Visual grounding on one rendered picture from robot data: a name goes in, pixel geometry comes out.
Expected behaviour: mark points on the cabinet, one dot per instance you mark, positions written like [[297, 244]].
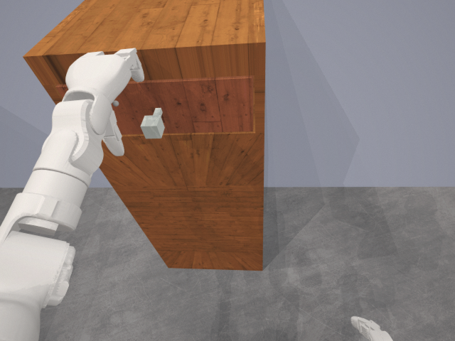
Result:
[[198, 197]]

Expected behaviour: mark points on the handle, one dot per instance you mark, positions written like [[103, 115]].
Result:
[[153, 126]]

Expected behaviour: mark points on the left robot hand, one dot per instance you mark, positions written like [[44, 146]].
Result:
[[109, 75]]

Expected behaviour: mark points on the drawer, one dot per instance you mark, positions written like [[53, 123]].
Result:
[[192, 105]]

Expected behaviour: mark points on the left robot upper arm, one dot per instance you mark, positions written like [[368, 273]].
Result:
[[34, 272]]

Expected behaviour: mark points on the left robot forearm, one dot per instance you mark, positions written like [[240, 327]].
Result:
[[72, 152]]

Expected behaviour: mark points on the right robot hand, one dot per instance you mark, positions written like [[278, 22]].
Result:
[[370, 329]]

